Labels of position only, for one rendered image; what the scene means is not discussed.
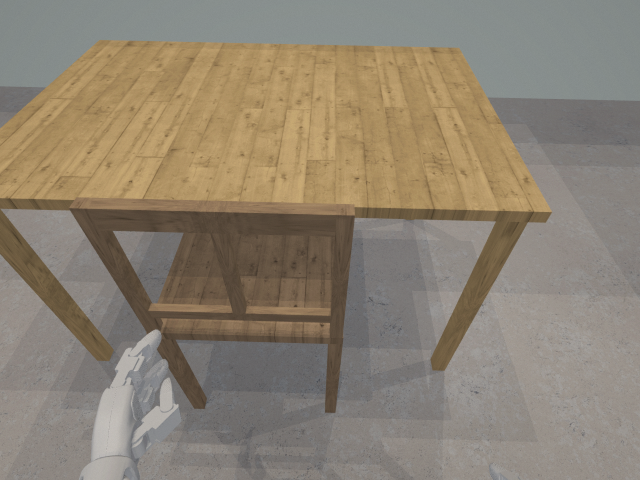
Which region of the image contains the table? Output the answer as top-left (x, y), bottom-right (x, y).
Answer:
top-left (0, 40), bottom-right (552, 371)

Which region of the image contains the robot left hand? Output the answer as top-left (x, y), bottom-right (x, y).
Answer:
top-left (91, 329), bottom-right (182, 466)

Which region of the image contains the robot left forearm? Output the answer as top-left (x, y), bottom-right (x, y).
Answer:
top-left (79, 455), bottom-right (140, 480)

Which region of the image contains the chair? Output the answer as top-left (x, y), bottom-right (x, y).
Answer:
top-left (69, 197), bottom-right (355, 413)

